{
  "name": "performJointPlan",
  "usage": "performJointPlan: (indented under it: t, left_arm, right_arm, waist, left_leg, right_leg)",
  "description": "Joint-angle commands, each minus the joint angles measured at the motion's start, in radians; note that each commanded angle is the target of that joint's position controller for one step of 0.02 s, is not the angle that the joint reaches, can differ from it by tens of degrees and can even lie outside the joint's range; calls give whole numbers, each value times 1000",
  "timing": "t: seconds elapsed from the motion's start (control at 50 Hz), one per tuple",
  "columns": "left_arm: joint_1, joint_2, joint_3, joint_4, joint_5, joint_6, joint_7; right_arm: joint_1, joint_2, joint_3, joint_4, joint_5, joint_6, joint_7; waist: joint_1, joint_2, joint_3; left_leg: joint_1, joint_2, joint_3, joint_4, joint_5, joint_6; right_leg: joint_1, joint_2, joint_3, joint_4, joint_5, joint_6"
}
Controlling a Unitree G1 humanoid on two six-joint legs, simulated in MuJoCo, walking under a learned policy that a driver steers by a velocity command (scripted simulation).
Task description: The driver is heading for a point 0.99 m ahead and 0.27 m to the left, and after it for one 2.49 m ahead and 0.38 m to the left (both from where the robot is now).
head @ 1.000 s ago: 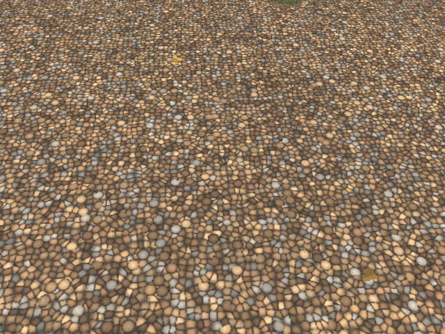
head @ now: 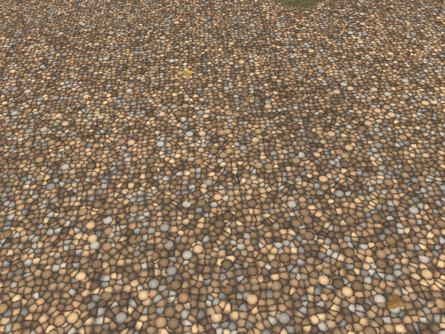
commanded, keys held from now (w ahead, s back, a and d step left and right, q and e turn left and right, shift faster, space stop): w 0.14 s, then no key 0.86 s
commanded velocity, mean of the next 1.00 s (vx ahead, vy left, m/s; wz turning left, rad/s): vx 0.16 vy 0.00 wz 0.00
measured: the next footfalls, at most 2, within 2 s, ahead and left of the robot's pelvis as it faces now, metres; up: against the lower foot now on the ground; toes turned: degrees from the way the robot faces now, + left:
left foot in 0.36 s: +0.36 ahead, +0.12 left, +0.00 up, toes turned +3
right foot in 0.72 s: +0.31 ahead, -0.10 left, +0.00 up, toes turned -2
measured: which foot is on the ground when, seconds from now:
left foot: up 0.00-0.34, down 0.36-1.00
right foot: down 0.00-0.38, up 0.40-0.70, down 0.72-1.00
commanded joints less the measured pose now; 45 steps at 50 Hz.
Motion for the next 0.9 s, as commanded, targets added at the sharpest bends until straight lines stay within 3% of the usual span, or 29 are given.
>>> performJointPlan:
  t: [0.02, 0.06, 0.08, 0.14, 0.2, 0.26, 0.3, 0.34, 0.36, 0.38, 0.4, 0.42, 0.44, 0.46, 0.48, 0.5, 0.54, 0.58, 0.64, 0.7, 0.72, 0.74, 0.78, 0.84, 0.9]
  left_arm:
    - [98, 100, -6, -13, 9, -17, -12]
    - [87, 65, -23, -23, 15, -7, -12]
    - [117, 63, -27, -18, 18, -1, -7]
    - [168, 105, -24, -16, 21, 8, 15]
    - [147, 131, -23, -38, 29, 20, 31]
    - [199, 139, -18, -19, 16, 29, 33]
    - [173, 143, -13, -20, 12, 34, 35]
    - [120, 154, -6, -34, 10, 41, 38]
    - [120, 149, -7, -37, 10, 43, 34]
    - [149, 122, -17, -57, 31, 42, 31]
    - [341, -15, -54, -25, 26, 39, 22]
    - [330, 46, -36, 2, 2, 32, 16]
    - [210, 89, -23, -38, -18, 35, 18]
    - [130, 93, -20, -59, -10, 45, 30]
    - [93, 101, -10, -63, 2, 60, 44]
    - [109, 89, -7, -65, 9, 77, 52]
    - [131, 53, -11, -61, 13, 98, 63]
    - [102, 48, -14, -70, 17, 108, 74]
    - [71, 73, -9, -71, 22, 125, 67]
    - [54, 75, -9, -66, 46, 128, 57]
    - [44, 95, -9, -75, 47, 125, 58]
    - [16, 163, 6, -66, 31, 120, 61]
    - [-22, 100, -5, -62, 29, 96, 56]
    - [-40, 80, -7, -61, 24, 71, 52]
    - [-5, 87, -6, -48, 18, 65, 51]
  right_arm:
    - [-132, -65, -10, -117, 5, -51, 10]
    - [-139, -88, -27, -113, -11, -42, 14]
    - [-141, -74, -27, -112, -12, -35, 19]
    - [-248, -37, -18, -156, -21, -19, 23]
    - [-377, -10, 2, -204, -21, -22, 30]
    - [-433, -24, 7, -227, -18, -17, 43]
    - [-407, -60, -1, -229, -19, -17, 49]
    - [-250, -121, -27, -181, -32, -24, 48]
    - [-145, -155, -42, -145, -40, -27, 45]
    - [-34, -216, -51, -120, -64, -26, 38]
    - [-26, -235, -41, -114, -75, -18, 39]
    - [-30, -168, -25, -119, -56, -10, 46]
    - [-152, -143, -15, -140, -38, -9, 45]
    - [-243, -103, 0, -157, -37, -8, 41]
    - [-289, -72, 12, -161, -45, -10, 39]
    - [-308, -74, 13, -152, -60, -10, 39]
    - [-315, -77, 13, -140, -78, -5, 35]
    - [-302, -93, 10, -138, -82, -2, 23]
    - [-305, -117, 7, -140, -58, 17, 6]
    - [-267, -82, 18, -115, -42, 33, -2]
    - [-245, -80, 19, -107, -42, 35, -2]
    - [-195, -84, 11, -107, -40, 41, -7]
    - [-196, -83, 11, -103, -50, 44, -15]
    - [-168, -75, 13, -81, -56, 45, -15]
    - [-180, -67, 15, -75, -49, 41, -9]
  waist:
    - [24, -94, 89]
    - [4, -100, 93]
    - [4, -111, 87]
    - [17, -92, 105]
    - [32, -105, 131]
    - [41, -134, 113]
    - [2, -156, 83]
    - [-88, -166, -17]
    - [-136, -133, -81]
    - [-142, -18, -213]
    - [-43, 233, -409]
    - [-74, 135, -467]
    - [-54, 92, -289]
    - [-32, 6, -183]
    - [-13, -17, -119]
    - [17, 16, -96]
    - [44, 58, -80]
    - [37, 72, -94]
    - [41, 73, -100]
    - [49, 38, -10]
    - [31, 0, 33]
    - [-28, -121, 72]
    - [-35, -169, 68]
    - [-39, -121, 32]
    - [-22, -77, 4]
  left_leg:
    - [-553, 79, -39, 247, 150, 60]
    - [-470, 115, -16, 131, 247, 52]
    - [-450, 114, 4, 92, 269, 40]
    - [-478, 105, 38, -63, 347, -3]
    - [-340, 44, 95, -322, 456, -19]
    - [-234, 6, 107, -423, 507, -5]
    - [-186, -5, 79, -471, 500, 29]
    - [-13, -49, 87, -519, 507, 70]
    - [140, -44, 87, -573, 636, 90]
    - [426, 131, -82, -483, 1036, 136]
    - [701, 410, -428, -492, 1265, 352]
    - [608, 374, -500, -589, 1033, 351]
    - [451, 329, -369, -638, 838, 301]
    - [294, 282, -289, -688, 701, 250]
    - [151, 251, -226, -727, 637, 226]
    - [40, 219, -176, -755, 575, 204]
    - [-62, 174, -110, -784, 526, 195]
    - [-70, 171, -104, -797, 442, 205]
    - [-112, 169, -124, -841, 73, 175]
    - [-194, 117, -98, -846, -180, 75]
    - [-180, 88, -78, -801, -156, 40]
    - [-106, 22, -3, -768, -63, 17]
    - [72, 7, 25, -674, 98, 14]
    - [106, 12, 32, -641, 187, 36]
    - [101, 15, 34, -627, 279, 41]
  right_leg:
    - [298, -335, 518, -413, -59, -169]
    - [234, -262, 341, -430, 147, -120]
    - [229, -242, 288, -435, 230, -115]
    - [220, -231, 216, -457, 376, -130]
    - [121, -182, 109, -442, 588, -100]
    - [142, -196, 83, -394, 673, -94]
    - [211, -221, 85, -325, 775, -74]
    - [265, -211, 84, -159, 922, -39]
    - [239, -163, 63, -3, 891, -6]
    - [43, -99, 41, 255, 527, 32]
    - [-211, 54, 79, 638, -337, 84]
    - [-203, 42, 244, 742, -354, 84]
    - [-284, -7, 195, 751, -304, 85]
    - [-284, -52, 159, 696, -228, 88]
    - [-241, -82, 154, 634, -177, 91]
    - [-155, -105, 156, 562, -140, 89]
    - [-63, -98, 128, 407, -134, 84]
    - [-32, -93, 116, 260, -119, 84]
    - [58, -78, 90, 102, 58, 73]
    - [123, -77, 82, -63, 127, 33]
    - [82, -122, 131, -149, 87, 10]
    - [-55, -119, 142, -174, -90, -15]
    - [-186, -113, 151, -253, -172, 11]
    - [-136, -100, 135, -233, -39, 43]
    - [-62, -91, 121, -190, 99, 37]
